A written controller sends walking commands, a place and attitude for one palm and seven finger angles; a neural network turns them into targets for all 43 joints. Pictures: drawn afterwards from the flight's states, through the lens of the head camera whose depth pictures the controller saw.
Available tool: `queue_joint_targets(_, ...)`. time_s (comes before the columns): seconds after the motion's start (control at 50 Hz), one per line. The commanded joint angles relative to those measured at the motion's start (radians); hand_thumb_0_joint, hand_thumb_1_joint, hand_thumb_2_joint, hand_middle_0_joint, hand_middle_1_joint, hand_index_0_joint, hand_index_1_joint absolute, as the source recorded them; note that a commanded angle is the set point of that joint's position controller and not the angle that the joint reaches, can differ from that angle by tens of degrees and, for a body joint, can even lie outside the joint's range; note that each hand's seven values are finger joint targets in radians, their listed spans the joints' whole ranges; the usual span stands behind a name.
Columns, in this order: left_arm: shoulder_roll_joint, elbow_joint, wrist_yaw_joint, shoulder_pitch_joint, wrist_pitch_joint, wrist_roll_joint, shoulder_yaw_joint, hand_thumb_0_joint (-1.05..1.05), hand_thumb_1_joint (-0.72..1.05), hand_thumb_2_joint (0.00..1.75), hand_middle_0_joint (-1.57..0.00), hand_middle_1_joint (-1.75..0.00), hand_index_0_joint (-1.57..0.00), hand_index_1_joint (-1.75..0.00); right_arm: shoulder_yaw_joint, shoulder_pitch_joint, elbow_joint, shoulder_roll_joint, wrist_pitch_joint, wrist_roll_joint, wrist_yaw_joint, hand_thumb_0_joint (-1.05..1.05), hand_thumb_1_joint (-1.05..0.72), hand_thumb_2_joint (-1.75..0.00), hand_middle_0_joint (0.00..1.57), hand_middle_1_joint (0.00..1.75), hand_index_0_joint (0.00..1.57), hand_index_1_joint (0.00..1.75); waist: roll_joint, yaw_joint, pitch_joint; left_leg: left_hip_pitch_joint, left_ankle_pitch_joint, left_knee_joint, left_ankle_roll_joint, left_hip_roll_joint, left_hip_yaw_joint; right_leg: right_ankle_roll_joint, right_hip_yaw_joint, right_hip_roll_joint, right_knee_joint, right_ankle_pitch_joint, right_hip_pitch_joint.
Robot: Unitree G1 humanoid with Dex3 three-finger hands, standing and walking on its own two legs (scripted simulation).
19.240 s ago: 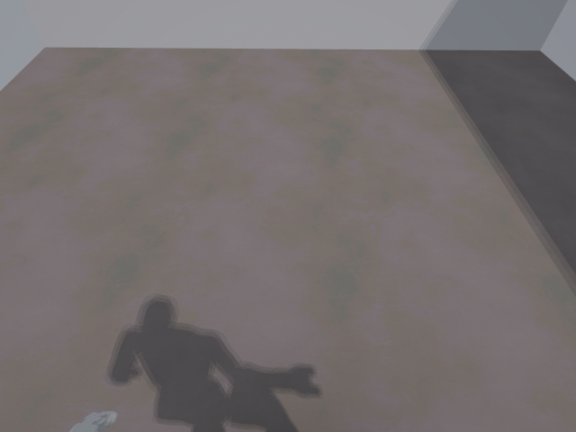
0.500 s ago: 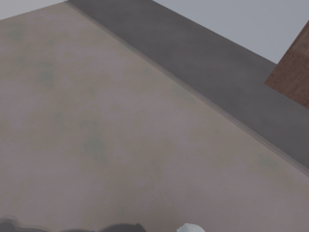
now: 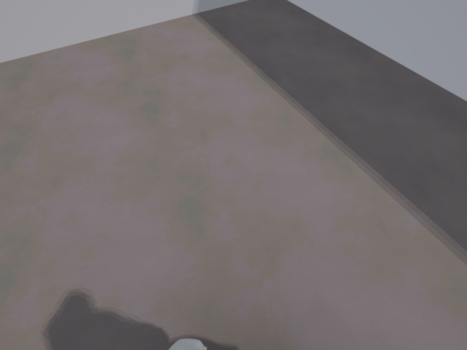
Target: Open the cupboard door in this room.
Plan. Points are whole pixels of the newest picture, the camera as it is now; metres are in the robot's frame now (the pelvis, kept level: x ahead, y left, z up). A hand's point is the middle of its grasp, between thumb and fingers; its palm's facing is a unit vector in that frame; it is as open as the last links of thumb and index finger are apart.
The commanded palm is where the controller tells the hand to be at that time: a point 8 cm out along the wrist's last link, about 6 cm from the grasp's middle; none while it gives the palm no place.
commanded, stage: turn or walk to find it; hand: left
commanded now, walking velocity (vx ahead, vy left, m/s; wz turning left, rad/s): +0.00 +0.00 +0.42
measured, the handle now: out of the picture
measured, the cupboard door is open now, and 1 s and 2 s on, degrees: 0 0 0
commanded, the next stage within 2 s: stand and wait in 1.50 s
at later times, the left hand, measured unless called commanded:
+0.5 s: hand out of the picture +0.02 +0.26 -0.17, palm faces +0.23 -0.94 -0.26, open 7.4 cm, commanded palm none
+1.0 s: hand out of the picture -0.08 +0.22 -0.18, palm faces +0.46 -0.86 -0.22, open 7.4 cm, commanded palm none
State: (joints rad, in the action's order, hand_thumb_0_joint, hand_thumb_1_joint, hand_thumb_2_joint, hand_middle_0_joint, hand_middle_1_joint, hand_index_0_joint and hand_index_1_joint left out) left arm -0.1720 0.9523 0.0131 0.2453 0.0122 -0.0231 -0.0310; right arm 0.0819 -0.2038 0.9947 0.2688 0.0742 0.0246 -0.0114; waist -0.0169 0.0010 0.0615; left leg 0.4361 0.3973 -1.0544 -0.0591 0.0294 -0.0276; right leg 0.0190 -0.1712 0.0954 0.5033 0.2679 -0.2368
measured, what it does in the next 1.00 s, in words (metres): steps on the spot, turning left: left foot, then right foot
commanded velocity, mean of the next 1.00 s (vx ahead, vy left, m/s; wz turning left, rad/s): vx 0.00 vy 0.00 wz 0.42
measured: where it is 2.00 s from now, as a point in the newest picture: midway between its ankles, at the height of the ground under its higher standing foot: outside the picture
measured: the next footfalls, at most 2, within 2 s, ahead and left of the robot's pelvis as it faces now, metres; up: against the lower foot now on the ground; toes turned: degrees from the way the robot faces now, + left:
left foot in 0.16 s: -0.02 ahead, +0.15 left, +0.00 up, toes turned +9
right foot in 0.58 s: +0.07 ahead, -0.09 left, +0.00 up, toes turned +9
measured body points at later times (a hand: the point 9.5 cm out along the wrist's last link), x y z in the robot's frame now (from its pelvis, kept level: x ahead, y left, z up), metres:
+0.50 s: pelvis -0.02 +0.03 +0.00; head +0.02 +0.04 +0.45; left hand +0.01 +0.31 -0.15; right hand +0.10 -0.19 -0.15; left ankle -0.06 +0.14 -0.74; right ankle +0.02 -0.10 -0.70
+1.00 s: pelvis -0.04 +0.02 -0.01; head +0.00 +0.05 +0.44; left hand -0.10 +0.26 -0.16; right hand +0.12 -0.19 -0.15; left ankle -0.11 +0.12 -0.73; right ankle +0.03 -0.09 -0.74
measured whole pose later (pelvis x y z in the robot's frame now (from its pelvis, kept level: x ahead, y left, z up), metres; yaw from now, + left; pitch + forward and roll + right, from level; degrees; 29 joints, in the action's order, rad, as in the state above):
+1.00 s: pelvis -0.04 +0.02 -0.01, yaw +26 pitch +0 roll +0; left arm -0.21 0.96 0.01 0.22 0.02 -0.02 -0.05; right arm 0.05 -0.19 1.00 0.22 0.05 0.01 -0.01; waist 0.02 0.01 0.10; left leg 0.27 0.39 -0.66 -0.04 0.04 0.06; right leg -0.02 -0.25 0.15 0.58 0.28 -0.27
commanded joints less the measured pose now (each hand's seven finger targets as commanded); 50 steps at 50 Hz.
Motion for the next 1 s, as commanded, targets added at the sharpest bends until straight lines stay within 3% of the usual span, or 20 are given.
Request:
queue_joint_targets(0.0,-0.253,-0.022,0.018,0.099,-0.022,-0.011,-0.058,0.0,0.9,0.9,-0.2,-0.3,-0.2,-0.3,-0.012,0.092,-0.089,0.028,-0.035,-0.014,0.002,0.0,-0.9,-0.9,0.2,0.3,0.2,0.3,0.211,0.064,-0.082,0.019,0.101,0.215,-0.002,-0.006,0.054,0.138,0.197,0.262,-0.124,-0.458,0.191)
queue_joint_targets(0.06,-0.268,-0.006,0.017,0.101,-0.018,-0.01,-0.064,0.0,0.9,0.9,-0.2,-0.3,-0.2,-0.3,-0.02,0.073,-0.084,0.026,-0.049,-0.022,0.007,0.0,-0.9,-0.9,0.2,0.3,0.2,0.3,0.228,0.057,-0.136,-0.069,0.061,0.416,0.012,-0.021,0.096,0.119,0.166,0.258,-0.051,-0.57,0.235)
queue_joint_targets(0.1,-0.263,-0.002,0.016,0.064,-0.012,0.001,-0.065,0.0,0.9,0.9,-0.2,-0.3,-0.2,-0.3,-0.018,0.01,-0.064,0.043,-0.059,-0.02,0.008,0.0,-0.9,-0.9,0.2,0.3,0.2,0.3,0.212,0.011,-0.156,-0.227,-0.127,0.641,0.027,-0.014,0.104,0.051,0.101,0.23,0.03,-0.511,0.157)
queue_joint_targets(0.12,-0.229,-0.013,0.014,0.06,-0.006,0.009,-0.06,0.0,0.9,0.9,-0.2,-0.3,-0.2,-0.3,-0.006,-0.023,-0.056,0.093,-0.07,-0.016,0.007,0.0,-0.9,-0.9,0.2,0.3,0.2,0.3,0.096,-0.013,-0.187,-0.396,-0.298,0.727,0.054,0.065,0.026,-0.007,0.043,0.183,0.133,-0.361,0.019)
queue_joint_targets(0.14,-0.172,-0.042,0.007,0.047,-0.001,0.012,-0.046,0.0,0.9,0.9,-0.2,-0.3,-0.2,-0.3,0.015,-0.04,-0.06,0.181,-0.073,-0.008,0.009,0.0,-0.9,-0.9,0.2,0.3,0.2,0.3,-0.177,-0.027,-0.177,-0.533,-0.593,0.729,0.129,0.289,-0.227,-0.069,-0.006,0.067,0.299,0.094,-0.24)
queue_joint_targets(0.16,-0.145,-0.07,0.007,-0.009,0.008,0.003,-0.028,0.0,0.9,0.9,-0.2,-0.3,-0.2,-0.3,0.025,-0.079,-0.047,0.222,-0.064,-0.011,0.017,0.0,-0.9,-0.9,0.2,0.3,0.2,0.3,-0.241,-0.055,-0.138,-0.502,-0.857,0.705,0.22,0.384,-0.285,-0.089,0.042,0.03,0.429,0.358,-0.329)
queue_joint_targets(0.18,-0.153,-0.06,0.018,-0.069,0.022,0.003,-0.032,0.0,0.9,0.9,-0.2,-0.3,-0.2,-0.3,0.018,-0.096,-0.022,0.184,-0.066,-0.007,0.03,0.0,-0.9,-0.9,0.2,0.3,0.2,0.3,-0.277,-0.07,-0.118,-0.433,-0.938,0.694,0.217,0.336,-0.254,-0.089,0.125,0.022,0.501,0.332,-0.313)
queue_joint_targets(0.26,-0.159,-0.013,-0.001,-0.028,0.016,0.009,-0.042,0.0,0.9,0.9,-0.2,-0.3,-0.2,-0.3,0.003,0.025,-0.054,0.129,-0.072,-0.009,0.039,0.0,-0.9,-0.9,0.2,0.3,0.2,0.3,-0.129,-0.005,-0.075,-0.409,-0.836,0.673,0.206,0.216,-0.125,-0.102,0.134,0.007,0.594,0.164,-0.326)
queue_joint_targets(0.44,-0.141,-0.057,0.003,-0.084,0.012,0.015,-0.031,0.0,0.9,0.9,-0.2,-0.3,-0.2,-0.3,0.019,0.003,-0.067,0.133,-0.063,0.0,0.031,0.0,-0.9,-0.9,0.2,0.3,0.2,0.3,-0.144,-0.022,-0.07,-0.347,-0.766,0.65,0.222,0.197,-0.217,-0.103,0.123,-0.037,0.296,0.172,-0.193)
queue_joint_targets(0.52,-0.156,-0.039,0.006,0.018,-0.009,0.015,-0.038,0.0,0.9,0.9,-0.2,-0.3,-0.2,-0.3,0.025,0.037,-0.083,0.127,-0.058,-0.006,0.026,0.0,-0.9,-0.9,0.2,0.3,0.2,0.3,-0.111,0.029,-0.1,-0.216,-0.603,0.557,0.16,0.135,-0.229,-0.087,0.095,-0.05,-0.037,-0.066,0.056)
queue_joint_targets(0.54,-0.2,-0.034,0.01,0.049,-0.02,0.009,-0.044,0.0,0.9,0.9,-0.2,-0.3,-0.2,-0.3,0.022,0.018,-0.084,0.094,-0.061,-0.014,0.021,0.0,-0.9,-0.9,0.2,0.3,0.2,0.3,-0.024,0.038,-0.114,-0.113,-0.43,0.482,0.111,0.082,-0.195,-0.071,0.161,0.027,-0.126,-0.176,0.186)
queue_joint_targets(0.56,-0.283,-0.033,0.02,0.078,-0.03,-0.006,-0.061,0.0,0.9,0.9,-0.2,-0.3,-0.2,-0.3,0.008,-0.013,-0.101,0.026,-0.065,-0.019,0.014,0.0,-0.9,-0.9,0.2,0.3,0.2,0.3,0.247,0.042,-0.152,0.059,-0.056,0.275,0.045,-0.055,-0.049,0.023,0.398,0.274,-0.151,-0.358,0.314)
queue_joint_targets(0.58,-0.302,-0.044,0.017,0.085,-0.029,0.002,-0.062,0.0,0.9,0.9,-0.2,-0.3,-0.2,-0.3,0.014,0.013,-0.115,0.05,-0.049,-0.016,0.02,0.0,-0.9,-0.9,0.2,0.3,0.2,0.3,0.286,0.058,-0.137,0.055,0.231,0.086,0.038,-0.072,-0.046,0.124,0.466,0.395,-0.183,-0.416,0.184)
queue_joint_targets(0.6,-0.279,-0.055,0.02,0.045,-0.027,0.003,-0.067,0.0,0.9,0.9,-0.2,-0.3,-0.2,-0.3,0.02,0.031,-0.106,0.064,-0.034,-0.01,0.018,0.0,-0.9,-0.9,0.2,0.3,0.2,0.3,0.287,0.055,-0.089,0.052,0.209,-0.053,0.045,-0.045,-0.084,0.156,0.474,0.375,-0.218,-0.275,0.069)
queue_joint_targets(0.64,-0.219,-0.084,0.023,-0.066,-0.02,0.006,-0.052,0.0,0.9,0.9,-0.2,-0.3,-0.2,-0.3,0.022,-0.004,-0.071,0.056,-0.026,-0.006,0.006,0.0,-0.9,-0.9,0.2,0.3,0.2,0.3,0.141,-0.007,-0.027,0.073,0.077,-0.164,0.035,-0.013,-0.067,0.128,0.328,0.285,-0.202,-0.202,0.022)
queue_joint_targets(0.68,-0.194,-0.1,0.021,-0.092,-0.025,0.002,-0.043,0.0,0.9,0.9,-0.2,-0.3,-0.2,-0.3,0.014,-0.042,-0.05,0.04,-0.018,-0.004,-0.003,0.0,-0.9,-0.9,0.2,0.3,0.2,0.3,0.165,-0.023,-0.034,0.05,-0.001,-0.171,0.017,-0.006,-0.031,0.089,0.207,0.226,-0.198,-0.192,0.003)
queue_joint_targets(0.76,-0.211,-0.084,0.021,-0.05,-0.022,-0.003,-0.048,0.0,0.9,0.9,-0.2,-0.3,-0.2,-0.3,0.008,-0.016,-0.053,0.034,-0.014,-0.006,-0.006,0.0,-0.9,-0.9,0.2,0.3,0.2,0.3,0.182,0.003,-0.019,0.032,0.01,-0.053,0.0,0.009,0.015,0.095,0.166,0.239,-0.22,-0.13,0.017)
queue_joint_targets(0.9,-0.26,-0.034,0.018,0.038,-0.015,-0.009,-0.068,0.0,0.9,0.9,-0.2,-0.3,-0.2,-0.3,-0.016,0.045,-0.07,0.012,-0.041,-0.019,0.001,0.0,-0.9,-0.9,0.2,0.3,0.2,0.3,0.223,0.051,-0.104,-0.054,0.084,0.301,0.009,0.002,0.092,0.129,0.141,0.277,-0.106,-0.415,0.166)
queue_joint_targets(0.96,-0.247,-0.026,0.015,0.012,-0.005,0.004,-0.068,0.0,0.9,0.9,-0.2,-0.3,-0.2,-0.3,-0.013,-0.037,-0.05,0.029,-0.058,-0.016,0.003,0.0,-0.9,-0.9,0.2,0.3,0.2,0.3,0.153,-0.005,-0.128,-0.255,-0.147,0.616,0.025,0.001,0.109,0.04,0.061,0.24,0.028,-0.341,0.072)
queue_joint_targets(0.98,-0.211,-0.037,0.012,0.019,0.004,0.013,-0.061,0.0,0.9,0.9,-0.2,-0.3,-0.2,-0.3,-0.001,-0.067,-0.046,0.091,-0.067,-0.012,0.002,0.0,-0.9,-0.9,0.2,0.3,0.2,0.3,-0.018,-0.025,-0.149,-0.383,-0.274,0.706,0.062,0.102,-0.025,-0.02,0.007,0.172,0.163,-0.164,-0.067)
